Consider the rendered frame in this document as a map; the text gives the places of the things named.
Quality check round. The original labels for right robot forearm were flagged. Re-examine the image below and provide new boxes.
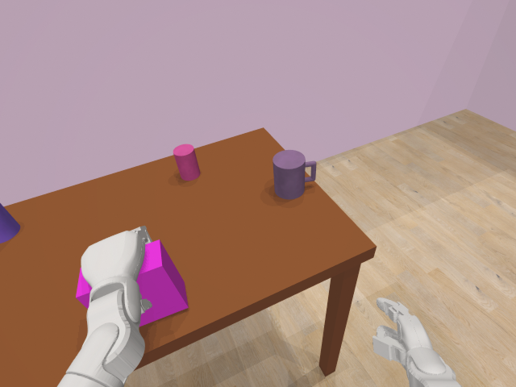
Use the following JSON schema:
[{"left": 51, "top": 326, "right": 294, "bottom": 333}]
[{"left": 406, "top": 347, "right": 462, "bottom": 387}]

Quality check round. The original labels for left robot forearm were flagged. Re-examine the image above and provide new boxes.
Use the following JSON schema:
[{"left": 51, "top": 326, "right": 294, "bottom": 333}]
[{"left": 57, "top": 277, "right": 145, "bottom": 387}]

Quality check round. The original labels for sponge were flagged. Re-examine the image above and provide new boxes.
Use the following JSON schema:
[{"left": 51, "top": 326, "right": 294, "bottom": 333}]
[{"left": 76, "top": 240, "right": 189, "bottom": 327}]

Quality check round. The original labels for robot right hand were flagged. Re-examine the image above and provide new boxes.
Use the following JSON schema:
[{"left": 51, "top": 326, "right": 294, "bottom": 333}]
[{"left": 372, "top": 298, "right": 433, "bottom": 369}]

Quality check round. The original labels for table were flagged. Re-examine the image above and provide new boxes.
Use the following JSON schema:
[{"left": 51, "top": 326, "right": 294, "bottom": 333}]
[{"left": 0, "top": 128, "right": 377, "bottom": 387}]

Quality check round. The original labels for robot left hand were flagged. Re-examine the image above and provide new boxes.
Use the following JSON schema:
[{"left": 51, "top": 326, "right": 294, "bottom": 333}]
[{"left": 81, "top": 226, "right": 152, "bottom": 314}]

